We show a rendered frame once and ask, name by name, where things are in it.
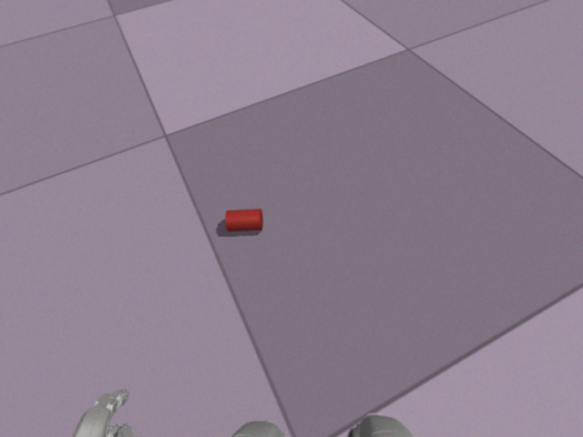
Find can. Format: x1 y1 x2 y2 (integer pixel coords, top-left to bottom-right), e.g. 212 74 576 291
225 209 263 231

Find left robot hand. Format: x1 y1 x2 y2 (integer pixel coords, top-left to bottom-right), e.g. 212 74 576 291
73 390 138 437

